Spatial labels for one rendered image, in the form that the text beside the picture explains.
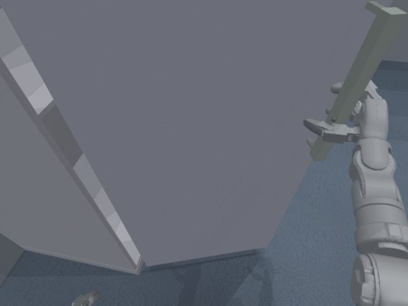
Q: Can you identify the robot left hand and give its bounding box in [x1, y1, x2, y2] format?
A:
[72, 291, 99, 306]

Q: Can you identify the robot right hand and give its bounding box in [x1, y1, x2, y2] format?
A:
[303, 80, 389, 144]

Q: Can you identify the right robot forearm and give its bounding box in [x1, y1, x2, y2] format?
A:
[348, 138, 408, 259]

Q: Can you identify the fridge door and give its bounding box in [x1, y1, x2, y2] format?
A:
[0, 0, 393, 266]

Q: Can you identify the robot right upper arm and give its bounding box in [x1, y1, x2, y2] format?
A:
[350, 252, 408, 306]

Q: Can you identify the handle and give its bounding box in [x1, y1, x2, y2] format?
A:
[306, 1, 408, 162]

